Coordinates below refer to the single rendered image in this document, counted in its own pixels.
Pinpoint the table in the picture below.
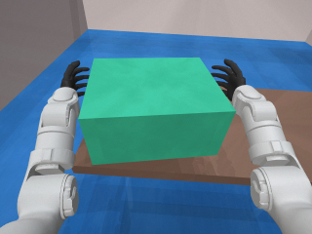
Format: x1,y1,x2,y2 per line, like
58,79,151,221
72,86,312,186

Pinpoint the robot right forearm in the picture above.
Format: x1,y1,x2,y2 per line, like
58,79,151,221
231,85,312,193

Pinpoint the robot right hand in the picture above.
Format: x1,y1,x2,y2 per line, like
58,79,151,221
211,58,246,101

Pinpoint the robot left forearm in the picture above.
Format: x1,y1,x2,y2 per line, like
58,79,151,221
17,87,80,217

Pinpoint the left robot upper arm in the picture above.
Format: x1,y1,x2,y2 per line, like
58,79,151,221
0,174,79,234

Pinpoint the right robot upper arm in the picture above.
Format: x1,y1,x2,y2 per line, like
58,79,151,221
251,166,312,234

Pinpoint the carton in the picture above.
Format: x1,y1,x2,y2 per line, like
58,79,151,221
78,58,236,165

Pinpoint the robot left hand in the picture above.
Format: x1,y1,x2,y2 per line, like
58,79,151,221
60,60,90,97

